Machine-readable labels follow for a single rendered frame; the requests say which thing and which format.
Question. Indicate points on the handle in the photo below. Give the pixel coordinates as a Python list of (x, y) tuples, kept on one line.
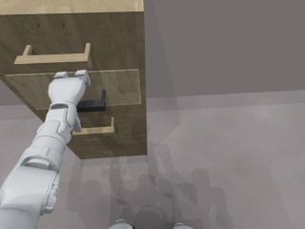
[(95, 131), (53, 62), (97, 105)]

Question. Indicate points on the robot left hand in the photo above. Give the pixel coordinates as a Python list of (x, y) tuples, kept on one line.
[(70, 89)]

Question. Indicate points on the left robot upper arm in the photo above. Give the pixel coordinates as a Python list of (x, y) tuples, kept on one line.
[(31, 193)]

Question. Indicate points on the drawer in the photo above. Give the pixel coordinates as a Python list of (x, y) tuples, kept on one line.
[(121, 86)]

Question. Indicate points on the robot left forearm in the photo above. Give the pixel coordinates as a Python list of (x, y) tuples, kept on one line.
[(50, 141)]

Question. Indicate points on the left robot shin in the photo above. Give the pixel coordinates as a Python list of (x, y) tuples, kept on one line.
[(120, 221)]

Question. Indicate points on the cabinet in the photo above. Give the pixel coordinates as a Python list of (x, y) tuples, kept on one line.
[(112, 32)]

